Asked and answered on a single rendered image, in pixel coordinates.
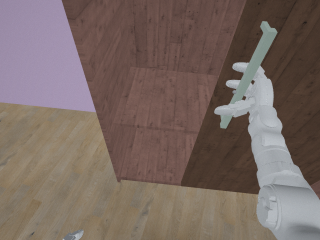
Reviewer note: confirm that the robot right upper arm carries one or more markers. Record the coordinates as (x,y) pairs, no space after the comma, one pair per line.
(290,212)

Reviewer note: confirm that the handle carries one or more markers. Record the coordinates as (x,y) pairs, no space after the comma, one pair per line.
(262,48)

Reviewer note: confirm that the right robot forearm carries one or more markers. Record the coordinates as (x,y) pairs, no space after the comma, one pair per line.
(271,155)

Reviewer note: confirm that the left robot hand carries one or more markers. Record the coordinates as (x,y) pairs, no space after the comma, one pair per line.
(76,235)

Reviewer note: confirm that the wardrobe door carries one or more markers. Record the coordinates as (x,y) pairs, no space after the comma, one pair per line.
(222,158)
(316,187)

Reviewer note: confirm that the right robot hand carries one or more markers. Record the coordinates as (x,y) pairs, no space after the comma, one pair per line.
(261,93)

